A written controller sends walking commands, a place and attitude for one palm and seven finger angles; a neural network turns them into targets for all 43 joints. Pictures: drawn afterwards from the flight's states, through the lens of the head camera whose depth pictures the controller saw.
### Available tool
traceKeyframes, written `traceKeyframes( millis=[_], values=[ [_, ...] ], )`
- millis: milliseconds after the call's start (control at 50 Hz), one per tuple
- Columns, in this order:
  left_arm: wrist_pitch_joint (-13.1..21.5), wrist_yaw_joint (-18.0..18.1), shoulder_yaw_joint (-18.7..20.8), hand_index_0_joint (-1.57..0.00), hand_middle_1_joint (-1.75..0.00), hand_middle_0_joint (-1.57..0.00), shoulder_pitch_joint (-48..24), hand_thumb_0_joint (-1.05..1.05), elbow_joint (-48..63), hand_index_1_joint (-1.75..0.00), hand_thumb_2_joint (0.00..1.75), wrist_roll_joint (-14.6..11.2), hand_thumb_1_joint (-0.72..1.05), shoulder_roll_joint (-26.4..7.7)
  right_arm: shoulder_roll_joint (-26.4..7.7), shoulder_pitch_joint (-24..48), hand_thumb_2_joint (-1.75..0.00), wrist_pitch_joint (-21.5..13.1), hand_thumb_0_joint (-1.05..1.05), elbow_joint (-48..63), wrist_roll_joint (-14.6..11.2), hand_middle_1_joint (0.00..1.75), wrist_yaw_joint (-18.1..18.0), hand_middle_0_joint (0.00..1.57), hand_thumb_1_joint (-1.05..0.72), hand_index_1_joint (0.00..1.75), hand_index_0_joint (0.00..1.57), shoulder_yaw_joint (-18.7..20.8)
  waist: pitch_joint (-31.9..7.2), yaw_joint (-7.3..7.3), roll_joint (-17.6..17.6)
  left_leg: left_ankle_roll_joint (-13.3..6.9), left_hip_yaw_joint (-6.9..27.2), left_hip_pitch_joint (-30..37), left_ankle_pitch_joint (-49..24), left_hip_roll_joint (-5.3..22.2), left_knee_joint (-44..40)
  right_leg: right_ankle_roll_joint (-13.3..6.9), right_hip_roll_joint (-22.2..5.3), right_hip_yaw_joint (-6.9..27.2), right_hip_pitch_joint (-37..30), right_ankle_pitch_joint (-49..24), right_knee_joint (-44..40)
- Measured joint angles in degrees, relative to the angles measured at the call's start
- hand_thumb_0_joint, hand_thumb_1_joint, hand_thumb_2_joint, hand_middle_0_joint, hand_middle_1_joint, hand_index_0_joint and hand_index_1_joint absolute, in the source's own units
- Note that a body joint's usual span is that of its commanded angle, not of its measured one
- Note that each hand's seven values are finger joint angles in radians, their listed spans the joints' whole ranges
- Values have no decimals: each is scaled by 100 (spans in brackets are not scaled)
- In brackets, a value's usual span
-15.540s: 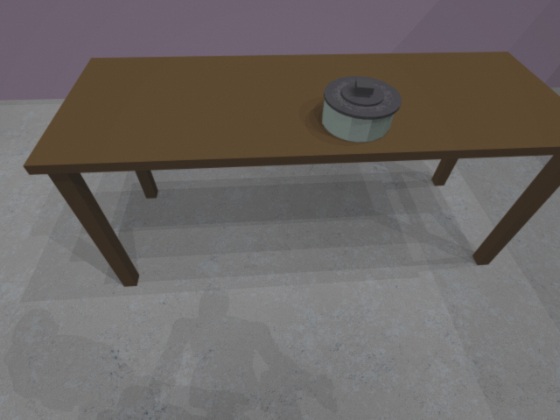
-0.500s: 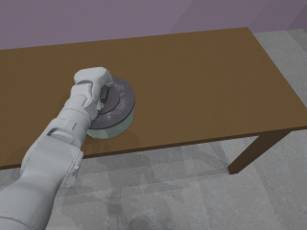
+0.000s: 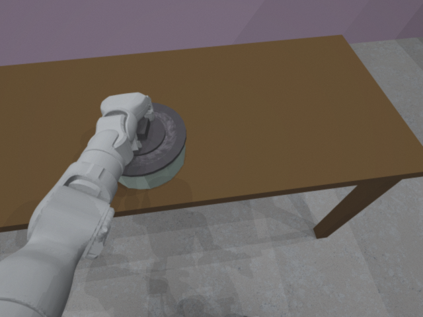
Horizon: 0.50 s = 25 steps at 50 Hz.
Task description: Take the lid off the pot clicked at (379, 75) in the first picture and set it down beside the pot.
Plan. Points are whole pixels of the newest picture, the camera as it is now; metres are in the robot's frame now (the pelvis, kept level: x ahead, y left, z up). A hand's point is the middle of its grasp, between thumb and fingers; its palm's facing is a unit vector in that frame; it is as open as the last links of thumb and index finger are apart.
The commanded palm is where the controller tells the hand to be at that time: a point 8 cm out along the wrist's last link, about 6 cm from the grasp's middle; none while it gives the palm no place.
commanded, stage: close the fingers and squeeze the knob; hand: left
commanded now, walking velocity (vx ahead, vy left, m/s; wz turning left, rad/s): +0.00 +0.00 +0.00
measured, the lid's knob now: (137, 128) +0.51 +0.13 +0.02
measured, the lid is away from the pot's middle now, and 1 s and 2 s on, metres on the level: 0.00 0.00 0.01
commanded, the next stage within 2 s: lift the lid straight up in 1.16 s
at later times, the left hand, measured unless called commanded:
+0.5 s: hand (131, 131) +0.49 +0.13 +0.04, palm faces -0.37 -0.07 -0.93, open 8.4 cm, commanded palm +0.49 +0.13 +0.10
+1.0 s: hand (131, 132) +0.48 +0.13 +0.04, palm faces -0.38 -0.06 -0.93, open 8.3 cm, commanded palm +0.48 +0.13 +0.10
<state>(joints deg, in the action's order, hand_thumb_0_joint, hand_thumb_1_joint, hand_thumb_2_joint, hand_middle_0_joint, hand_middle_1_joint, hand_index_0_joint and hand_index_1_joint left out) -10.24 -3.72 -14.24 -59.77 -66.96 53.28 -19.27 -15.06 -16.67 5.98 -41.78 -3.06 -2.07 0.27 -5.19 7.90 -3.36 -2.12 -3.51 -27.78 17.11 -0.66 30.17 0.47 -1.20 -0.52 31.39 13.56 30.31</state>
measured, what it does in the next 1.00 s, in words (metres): stands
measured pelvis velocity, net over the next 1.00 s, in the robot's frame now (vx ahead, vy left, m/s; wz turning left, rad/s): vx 0.00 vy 0.00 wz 0.00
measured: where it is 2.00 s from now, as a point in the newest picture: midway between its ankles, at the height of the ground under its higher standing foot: outside the picture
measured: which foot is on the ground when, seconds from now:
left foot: down 0.00-1.00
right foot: down 0.00-1.00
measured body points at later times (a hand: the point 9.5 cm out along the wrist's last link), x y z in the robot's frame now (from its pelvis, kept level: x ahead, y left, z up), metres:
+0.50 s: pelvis +0.01 +0.00 +0.00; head +0.08 -0.01 +0.44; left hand +0.50 +0.13 +0.10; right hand +0.03 -0.26 -0.14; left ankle -0.04 +0.10 -0.73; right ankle +0.00 -0.13 -0.73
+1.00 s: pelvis +0.00 +0.00 +0.00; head +0.08 -0.02 +0.44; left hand +0.50 +0.13 +0.10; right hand +0.02 -0.26 -0.14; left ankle -0.04 +0.10 -0.73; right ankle +0.00 -0.13 -0.73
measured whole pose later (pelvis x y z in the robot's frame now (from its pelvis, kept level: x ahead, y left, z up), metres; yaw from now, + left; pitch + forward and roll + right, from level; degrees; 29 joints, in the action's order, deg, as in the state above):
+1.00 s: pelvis +0.00 +0.00 +0.00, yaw +0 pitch +15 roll +0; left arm -9.4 -4.3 -13.4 -58.3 -65.7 53.3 -19.5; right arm -15.1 -17.7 6.1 -42.1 -2.8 -1.9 0.7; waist -5.6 7.7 -3.5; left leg -2.3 -3.6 -27.5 17.3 -0.7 30.1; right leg 0.7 -1.2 -0.3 31.0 13.4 29.8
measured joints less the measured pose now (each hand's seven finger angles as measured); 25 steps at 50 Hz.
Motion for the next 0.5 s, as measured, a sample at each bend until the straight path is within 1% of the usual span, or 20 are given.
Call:
traceKeyframes(
  millis=[60,140,260,340,500],
  values=[
    [-19,-6,-46,-55,-78,-53,-66,0,-64,-80,102,11,-3,-10,0,-23,-90,-12,0,-12,-4,30,8,20,-90,30,20,-4,9,21,9,1,5,-21,6,-1,12,1,-2,-5,18,5,9],
    [9,-49,43,-56,-85,-53,-72,0,-38,-86,100,-24,1,-53,-14,-68,-90,-24,0,-25,13,30,8,20,-90,30,20,8,8,36,1,-3,-2,-36,16,1,15,5,1,3,33,10,5],
    [96,-104,75,-58,-92,-55,68,0,97,-93,97,-1,7,-65,-28,-160,-90,12,0,-37,33,30,29,20,-90,30,20,46,-43,6,-18,-8,-13,12,30,11,-23,11,14,15,-20,7,-54],
    [128,-66,98,-59,-96,-56,142,0,146,-97,94,7,10,-49,-24,-152,-90,52,0,-46,35,30,36,20,-90,30,20,42,-61,-14,-9,-10,-13,44,40,16,-31,14,20,14,-58,8,-77],
    [81,-57,113,-57,-101,-62,183,0,218,-97,87,19,14,-11,-12,-40,-90,68,0,12,30,30,43,20,-90,30,20,40,-54,-34,-7,-21,-18,58,37,2,-31,24,7,21,-70,4,-75]
  ],
)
